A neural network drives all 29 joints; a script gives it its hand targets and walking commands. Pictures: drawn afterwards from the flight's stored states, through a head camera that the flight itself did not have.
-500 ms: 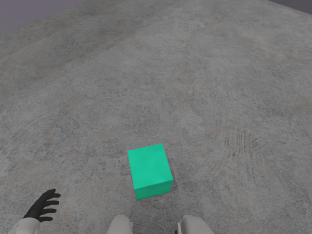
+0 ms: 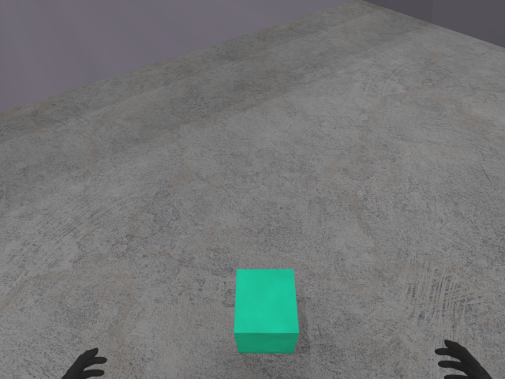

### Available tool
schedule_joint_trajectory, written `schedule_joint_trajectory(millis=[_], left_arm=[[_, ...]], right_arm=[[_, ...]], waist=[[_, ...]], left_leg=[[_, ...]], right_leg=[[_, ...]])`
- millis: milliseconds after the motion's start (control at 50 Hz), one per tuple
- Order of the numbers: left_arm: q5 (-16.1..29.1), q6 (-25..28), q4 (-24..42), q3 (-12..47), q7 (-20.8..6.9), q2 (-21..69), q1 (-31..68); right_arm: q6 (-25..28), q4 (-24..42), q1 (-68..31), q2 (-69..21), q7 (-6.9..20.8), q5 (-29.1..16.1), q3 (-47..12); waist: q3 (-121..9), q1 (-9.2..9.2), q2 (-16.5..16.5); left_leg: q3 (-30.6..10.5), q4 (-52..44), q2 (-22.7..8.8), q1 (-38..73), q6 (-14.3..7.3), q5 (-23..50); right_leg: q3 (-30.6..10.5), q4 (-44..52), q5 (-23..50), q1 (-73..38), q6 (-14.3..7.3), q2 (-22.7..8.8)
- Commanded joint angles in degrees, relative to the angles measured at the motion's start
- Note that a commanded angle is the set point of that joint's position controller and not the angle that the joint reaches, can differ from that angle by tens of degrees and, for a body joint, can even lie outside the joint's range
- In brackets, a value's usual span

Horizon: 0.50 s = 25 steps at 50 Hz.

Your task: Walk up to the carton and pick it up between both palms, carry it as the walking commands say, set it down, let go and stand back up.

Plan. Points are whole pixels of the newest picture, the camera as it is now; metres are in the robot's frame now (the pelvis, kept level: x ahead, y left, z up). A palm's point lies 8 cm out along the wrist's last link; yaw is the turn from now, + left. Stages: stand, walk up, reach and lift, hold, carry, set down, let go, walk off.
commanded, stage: walk up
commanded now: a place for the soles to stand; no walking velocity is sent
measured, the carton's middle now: (265, 312) +0.44 +0.01 -0.64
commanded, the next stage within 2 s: none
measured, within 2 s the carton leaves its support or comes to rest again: neither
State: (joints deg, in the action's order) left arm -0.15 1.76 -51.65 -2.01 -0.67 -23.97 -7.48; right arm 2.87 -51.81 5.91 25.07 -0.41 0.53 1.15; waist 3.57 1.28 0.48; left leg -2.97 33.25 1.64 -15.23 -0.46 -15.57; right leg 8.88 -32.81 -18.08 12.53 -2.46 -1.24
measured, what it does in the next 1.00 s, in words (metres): stands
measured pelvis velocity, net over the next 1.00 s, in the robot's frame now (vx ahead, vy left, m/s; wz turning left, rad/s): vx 0.01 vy -0.01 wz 0.11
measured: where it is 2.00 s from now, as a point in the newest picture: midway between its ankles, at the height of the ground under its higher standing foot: outside the picture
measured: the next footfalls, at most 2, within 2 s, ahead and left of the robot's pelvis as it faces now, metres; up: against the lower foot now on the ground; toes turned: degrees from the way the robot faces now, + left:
none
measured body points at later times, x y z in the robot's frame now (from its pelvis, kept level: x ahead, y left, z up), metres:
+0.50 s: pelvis +0.00 +0.00 +0.00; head +0.02 +0.01 +0.45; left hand +0.11 +0.34 -0.11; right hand +0.12 -0.34 -0.09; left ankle +0.03 +0.12 -0.73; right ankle +0.00 -0.08 -0.73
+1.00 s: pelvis +0.01 -0.01 -0.01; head +0.04 +0.00 +0.44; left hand +0.11 +0.33 -0.11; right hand +0.15 -0.34 -0.10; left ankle +0.02 +0.11 -0.73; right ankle +0.00 -0.09 -0.73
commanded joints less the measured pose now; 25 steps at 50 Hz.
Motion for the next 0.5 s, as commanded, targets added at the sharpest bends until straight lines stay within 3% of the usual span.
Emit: schedule_joint_trajectory(millis=[0, 180, 240, 260, 280, 320, 340, 360, 400, 420, 460, 480], left_arm=[[0.18, 0.44, 1.79, -2.62, 0.48, -11.57, 2.66], [-0.16, -0.74, 0.19, -2.68, 0.36, -11.56, 6.17], [-0.24, -1.04, -0.16, -2.69, 0.22, -11.38, 6.98], [-1.04, -1.98, 0.72, -3.77, -0.26, -12.66, 7.88], [-0.99, -2.48, 1.01, -3.8, -0.44, -12.05, 7.98], [-0.71, -3.2, 1.41, -3.61, -0.68, -10.6, 7.0], [-0.54, -3.39, 1.46, -3.46, -0.78, -10.1, 6.07], [-0.52, -3.4, 1.21, -3.32, -0.85, -9.61, 4.83], [-0.96, -2.93, 0.49, -3.5, -0.92, -10.04, 3.5], [-1.31, -2.54, 0.31, -3.84, -0.97, -10.99, 3.49], [-1.61, -2.03, 0.46, -4.32, -0.99, -13.16, 5.01], [-1.35, -2.16, 0.9, -4.15, -1.03, -12.87, 5.69]], right_arm=[[-0.29, 0.61, -0.08, 9.73, -0.14, -0.29, 1.99], [-1.05, -1.01, -1.95, 10.26, -0.02, 0.05, 1.77], [-0.99, -1.21, -1.89, 10.54, -0.09, 0.08, 1.72], [-0.63, -1.67, 1.3, 12.93, -0.97, -0.03, 2.59], [-0.45, -1.63, 2.4, 13.86, -1.43, 0.07, 2.83], [-0.17, -0.74, 3.42, 14.94, -2.03, 0.36, 2.96], [-0.02, 0.04, 2.91, 15.0, -2.2, 0.51, 2.9], [0.07, 0.74, 1.48, 14.55, -2.29, 0.52, 2.66], [0.15, 1.23, -0.05, 12.41, -2.23, 0.37, 1.91], [0.16, 1.26, -0.06, 11.45, -2.12, 0.37, 1.58], [-0.09, 0.53, 0.9, 9.96, -2.02, -0.06, 1.32], [-0.28, 0.02, 2.24, 9.93, -2.1, -0.11, 1.28]], waist=[[-5.26, -0.66, -4.38], [-4.34, -0.29, -1.7], [-4.08, -0.28, -0.67], [-3.38, -1.13, -2.08], [-3.73, -1.33, 0.61], [-4.6, -1.19, 5.28], [-4.47, -0.74, 5.98], [-4.44, 0.03, 6.01], [-5.13, 1.17, 4.32], [-5.17, 1.36, 2.88], [-3.46, 0.3, -2.71], [-2.78, -0.55, -2.77]], left_leg=[[-4.44, -1.15, -4.78, 2.89, -3.02, 15.66], [-5.6, -3.85, -5.11, 1.19, -2.97, 16.04], [-6.64, -4.89, -5.25, 0.04, -3.22, 16.32], [-7.58, -4.59, -5.93, -0.62, -4.1, 16.93], [-10.48, -5.77, -7.4, -0.22, -5.34, 17.45], [-20.62, -10.07, -12.18, -1.52, -9.47, 13.93], [-24.39, -11.71, -13.65, -1.94, -10.99, 11.33], [-24.78, -12.02, -13.98, -1.82, -11.21, 9.84], [-20.47, -10.52, -11.88, -4.18, -8.33, 8.88], [-16.26, -8.62, -9.37, -6.71, -6.2, 7.87], [-5.08, -0.65, -1.51, -6.67, -2.46, 5.06], [-2.83, 0.28, -0.92, -4.67, -2.03, 1.79]], right_leg=[[-11.04, 10.54, 14.15, -2.88, -1.13, -10.41], [-8.04, 11.92, 5.13, -5.16, -1.3, -9.84], [-7.37, 11.84, 2.5, -6.3, -1.26, -8.95], [-6.09, 9.17, 0.97, -5.39, -1.54, -6.99], [-5.58, 6.41, 0.14, -4.37, -1.3, -5.78], [-7.22, 0.52, -4.76, -3.0, -0.13, -2.62], [-9.13, -0.3, -6.33, -1.78, 0.19, -1.47], [-10.44, 0.55, -6.21, -1.28, 0.15, -1.18], [-12.19, 5.39, -2.52, -5.05, -0.62, -2.79], [-13.66, 9.12, -1.82, -7.93, -1.45, -5.01], [-17.56, 15.66, -1.36, -7.46, -5.49, -11.43], [-17.03, 15.68, 0.48, -5.46, -7.05, -13.29]])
